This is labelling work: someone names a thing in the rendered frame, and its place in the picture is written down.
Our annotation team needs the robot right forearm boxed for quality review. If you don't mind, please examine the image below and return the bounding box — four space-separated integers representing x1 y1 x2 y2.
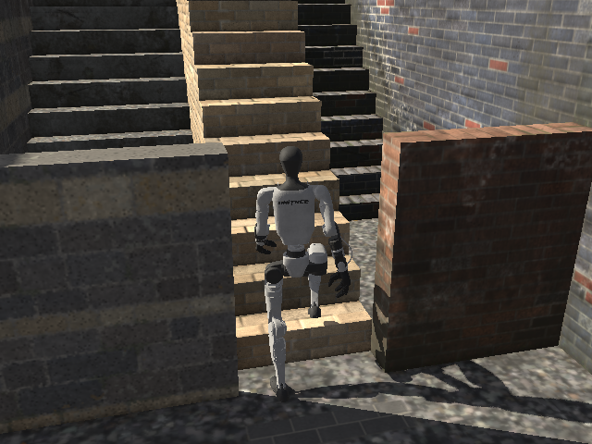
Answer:
328 222 348 272

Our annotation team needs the robot head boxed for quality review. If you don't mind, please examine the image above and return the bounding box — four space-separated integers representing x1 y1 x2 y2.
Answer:
277 146 309 191

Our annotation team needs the robot right upper arm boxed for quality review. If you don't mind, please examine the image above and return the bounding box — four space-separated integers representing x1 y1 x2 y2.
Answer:
312 185 338 237

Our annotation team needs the right robot shin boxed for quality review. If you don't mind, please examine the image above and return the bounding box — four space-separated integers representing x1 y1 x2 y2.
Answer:
308 274 321 308

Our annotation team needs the robot left forearm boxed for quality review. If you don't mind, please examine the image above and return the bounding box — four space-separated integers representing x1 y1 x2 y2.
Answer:
254 223 267 246

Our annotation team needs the left robot hand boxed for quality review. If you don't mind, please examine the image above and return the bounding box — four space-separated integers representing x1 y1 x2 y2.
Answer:
255 240 277 254

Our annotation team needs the robot left upper arm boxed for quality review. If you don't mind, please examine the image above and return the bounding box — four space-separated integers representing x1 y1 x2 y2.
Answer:
255 187 274 236

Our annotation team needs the right robot hand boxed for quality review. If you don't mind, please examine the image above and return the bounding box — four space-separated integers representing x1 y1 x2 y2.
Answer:
328 269 351 298

